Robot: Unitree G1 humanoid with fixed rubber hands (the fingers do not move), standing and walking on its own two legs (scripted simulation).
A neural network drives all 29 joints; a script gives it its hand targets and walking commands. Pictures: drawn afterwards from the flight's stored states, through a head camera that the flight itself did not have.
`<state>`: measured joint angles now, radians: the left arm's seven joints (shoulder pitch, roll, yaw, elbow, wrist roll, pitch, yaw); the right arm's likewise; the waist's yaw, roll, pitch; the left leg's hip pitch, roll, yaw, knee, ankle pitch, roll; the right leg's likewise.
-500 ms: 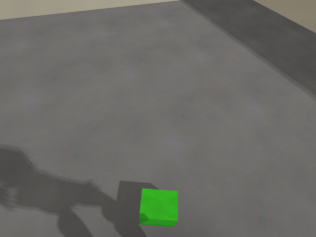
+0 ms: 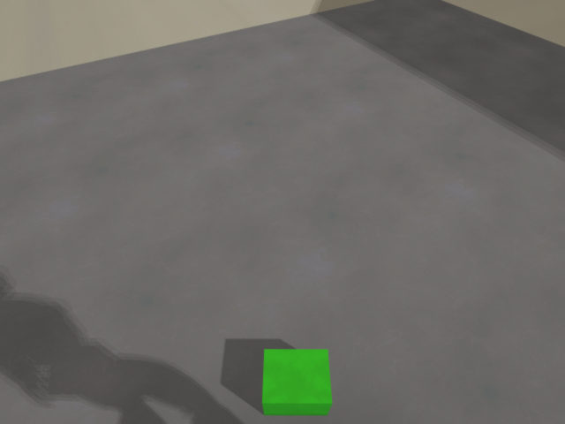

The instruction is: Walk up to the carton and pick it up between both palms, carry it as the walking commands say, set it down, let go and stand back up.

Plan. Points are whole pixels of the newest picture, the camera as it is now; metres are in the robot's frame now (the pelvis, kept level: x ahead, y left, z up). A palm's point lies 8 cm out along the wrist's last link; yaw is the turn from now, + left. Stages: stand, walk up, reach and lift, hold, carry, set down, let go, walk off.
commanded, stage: stand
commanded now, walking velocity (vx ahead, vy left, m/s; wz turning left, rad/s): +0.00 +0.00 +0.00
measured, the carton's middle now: (295, 382) +0.38 -0.03 -0.70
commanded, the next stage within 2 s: reach and lift in 0.14 s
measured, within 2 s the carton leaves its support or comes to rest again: neither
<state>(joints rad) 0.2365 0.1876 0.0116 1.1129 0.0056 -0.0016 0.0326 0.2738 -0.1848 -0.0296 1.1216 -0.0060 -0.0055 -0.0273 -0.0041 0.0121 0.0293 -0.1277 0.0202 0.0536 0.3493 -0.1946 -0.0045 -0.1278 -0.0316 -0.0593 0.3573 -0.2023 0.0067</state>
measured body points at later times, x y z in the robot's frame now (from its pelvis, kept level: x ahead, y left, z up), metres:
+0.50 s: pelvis -0.01 -0.01 -0.03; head +0.07 -0.01 +0.41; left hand +0.15 +0.21 -0.16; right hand +0.15 -0.24 -0.16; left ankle +0.00 +0.12 -0.75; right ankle +0.00 -0.12 -0.75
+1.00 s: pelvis -0.08 -0.01 -0.10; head +0.08 -0.01 +0.32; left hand +0.24 +0.19 -0.20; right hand +0.24 -0.23 -0.21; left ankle +0.00 +0.12 -0.75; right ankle -0.01 -0.12 -0.75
